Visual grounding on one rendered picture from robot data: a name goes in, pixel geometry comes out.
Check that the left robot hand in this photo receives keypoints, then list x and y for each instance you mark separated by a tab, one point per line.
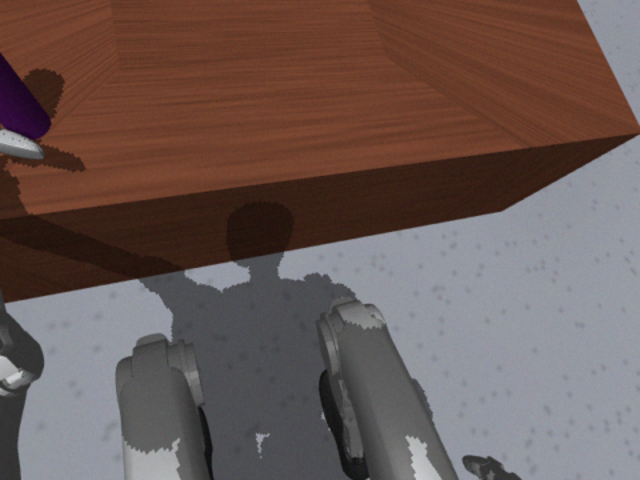
14	144

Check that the can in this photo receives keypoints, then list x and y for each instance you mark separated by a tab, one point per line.
20	112

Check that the left robot arm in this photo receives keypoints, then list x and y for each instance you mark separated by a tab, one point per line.
21	363

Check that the right robot hand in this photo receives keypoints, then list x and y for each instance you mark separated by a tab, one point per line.
487	468

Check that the right robot foot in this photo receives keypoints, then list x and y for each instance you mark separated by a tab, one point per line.
354	468

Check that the left robot foot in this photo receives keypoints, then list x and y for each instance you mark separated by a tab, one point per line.
208	443

